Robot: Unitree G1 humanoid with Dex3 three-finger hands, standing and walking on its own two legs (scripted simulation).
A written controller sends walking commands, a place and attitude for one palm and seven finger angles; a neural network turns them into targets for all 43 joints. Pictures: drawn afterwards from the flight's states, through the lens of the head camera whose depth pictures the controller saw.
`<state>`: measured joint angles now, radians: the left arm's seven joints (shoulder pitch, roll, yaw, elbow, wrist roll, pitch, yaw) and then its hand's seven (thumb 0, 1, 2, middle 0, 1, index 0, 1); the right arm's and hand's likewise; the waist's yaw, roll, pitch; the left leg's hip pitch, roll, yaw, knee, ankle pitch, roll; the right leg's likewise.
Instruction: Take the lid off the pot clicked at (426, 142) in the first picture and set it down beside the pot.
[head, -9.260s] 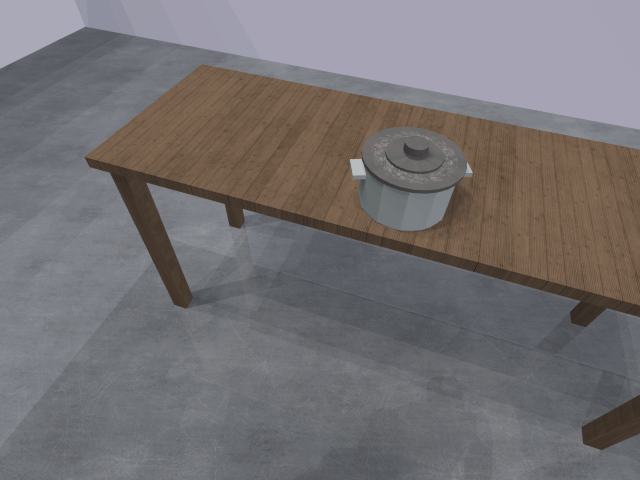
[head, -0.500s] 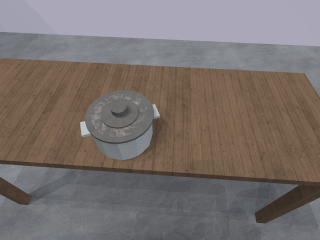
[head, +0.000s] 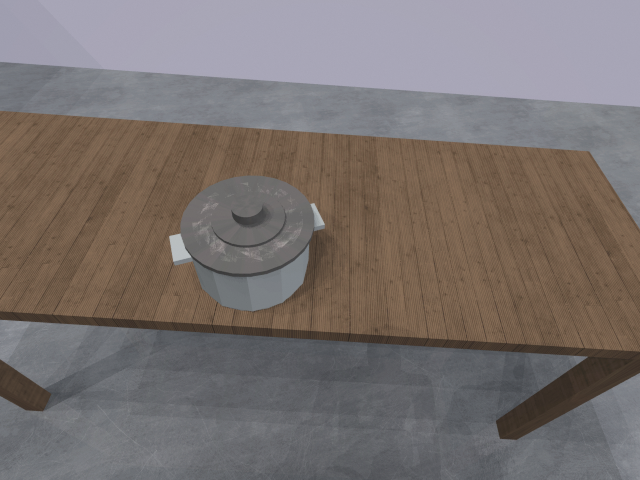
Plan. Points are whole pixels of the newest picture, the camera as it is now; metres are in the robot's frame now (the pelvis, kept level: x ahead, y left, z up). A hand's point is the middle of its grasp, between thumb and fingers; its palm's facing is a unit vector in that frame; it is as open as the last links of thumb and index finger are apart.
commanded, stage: come to a stop and stand still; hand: left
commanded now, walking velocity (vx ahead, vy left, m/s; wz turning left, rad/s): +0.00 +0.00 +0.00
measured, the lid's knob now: (247, 209) +0.47 +0.14 +0.05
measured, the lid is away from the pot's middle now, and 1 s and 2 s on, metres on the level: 0.00 0.00 0.00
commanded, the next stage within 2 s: look again from close up in 0.78 s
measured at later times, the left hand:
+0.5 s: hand out of the picture +0.06 +0.19 -0.17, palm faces +0.02 -0.97 -0.22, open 7.4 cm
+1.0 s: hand out of the picture +0.03 +0.16 -0.17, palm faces +0.03 -0.98 -0.19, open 7.4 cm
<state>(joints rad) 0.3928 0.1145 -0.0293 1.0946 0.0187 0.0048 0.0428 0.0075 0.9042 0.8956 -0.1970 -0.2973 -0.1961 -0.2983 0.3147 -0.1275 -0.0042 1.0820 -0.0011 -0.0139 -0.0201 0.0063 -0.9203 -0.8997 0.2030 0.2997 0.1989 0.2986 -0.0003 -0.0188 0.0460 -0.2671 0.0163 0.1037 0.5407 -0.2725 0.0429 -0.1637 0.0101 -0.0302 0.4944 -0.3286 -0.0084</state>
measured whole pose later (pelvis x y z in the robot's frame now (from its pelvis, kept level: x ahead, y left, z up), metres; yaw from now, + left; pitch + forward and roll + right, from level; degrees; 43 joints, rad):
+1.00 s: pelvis +0.04 -0.01 +0.00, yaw +1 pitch +0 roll +1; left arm 0.32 0.16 -0.01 1.04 0.01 -0.01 0.05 0.01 0.90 0.90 -0.20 -0.30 -0.20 -0.30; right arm 0.24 -0.16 0.01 1.09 0.00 -0.02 -0.03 0.00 -0.92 -0.90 0.20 0.30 0.20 0.30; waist 0.01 -0.03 0.03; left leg -0.18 -0.01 0.10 0.44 -0.27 0.03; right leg -0.08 0.00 -0.03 0.42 -0.34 -0.01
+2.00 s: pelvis -0.01 -0.02 +0.00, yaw +2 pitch -1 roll +1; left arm 0.44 0.14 0.01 0.33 -0.01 -0.02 0.05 0.02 0.93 0.90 -0.54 -0.68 -0.54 -0.68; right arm 0.16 -0.24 -0.03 0.70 0.03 -0.14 -0.01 0.01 -0.91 -0.90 0.20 0.30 0.20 0.30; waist 0.00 0.02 -0.04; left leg -0.23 -0.01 0.08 0.46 -0.21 0.03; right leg -0.16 -0.01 -0.05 0.49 -0.32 -0.02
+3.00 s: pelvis +0.00 +0.00 +0.01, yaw +3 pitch -3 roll +0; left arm 0.63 0.27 0.14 -0.24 -0.02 -0.06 0.08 0.02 0.89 0.90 -1.29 -1.50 -1.29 -1.50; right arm 0.17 -0.21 0.01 0.57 0.01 -0.11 -0.06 0.01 -0.90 -0.90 0.20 0.30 0.20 0.30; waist 0.06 0.04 0.04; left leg -0.15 -0.01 0.06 0.42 -0.21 0.04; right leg -0.04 -0.01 -0.07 0.37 -0.29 -0.01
